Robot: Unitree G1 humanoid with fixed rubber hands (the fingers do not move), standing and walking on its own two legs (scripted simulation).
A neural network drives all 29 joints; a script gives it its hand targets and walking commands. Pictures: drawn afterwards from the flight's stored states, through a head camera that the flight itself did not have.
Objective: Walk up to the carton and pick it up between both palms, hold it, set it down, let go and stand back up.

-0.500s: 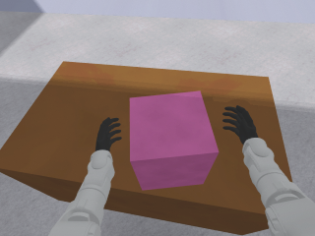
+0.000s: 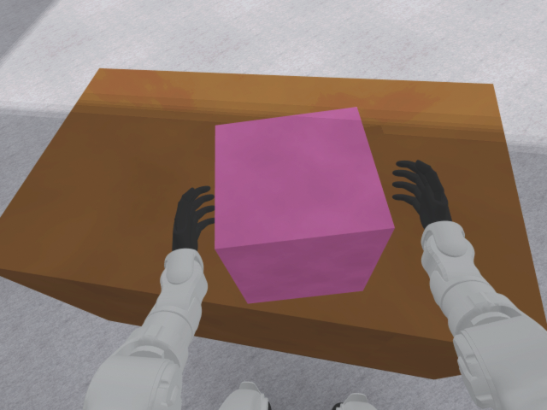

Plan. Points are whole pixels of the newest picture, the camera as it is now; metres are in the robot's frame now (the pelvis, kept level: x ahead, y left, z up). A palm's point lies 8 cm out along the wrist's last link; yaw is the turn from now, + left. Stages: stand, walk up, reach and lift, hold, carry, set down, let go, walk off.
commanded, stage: reach and lift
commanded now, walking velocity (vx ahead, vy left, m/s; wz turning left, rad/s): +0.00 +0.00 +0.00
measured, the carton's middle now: (296, 216) +0.42 +0.03 -0.02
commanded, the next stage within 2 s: none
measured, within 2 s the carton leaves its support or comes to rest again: leaves its support in 1.82 s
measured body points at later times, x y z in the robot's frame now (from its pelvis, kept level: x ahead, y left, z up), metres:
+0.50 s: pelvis -0.01 -0.01 -0.02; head +0.08 -0.02 +0.42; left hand +0.38 +0.18 -0.01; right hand +0.43 -0.13 +0.00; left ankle +0.02 +0.13 -0.68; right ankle +0.03 -0.11 -0.68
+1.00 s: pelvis -0.01 -0.01 -0.01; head +0.08 -0.03 +0.43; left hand +0.38 +0.17 -0.01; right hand +0.43 -0.13 +0.00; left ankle +0.02 +0.13 -0.68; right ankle +0.03 -0.11 -0.68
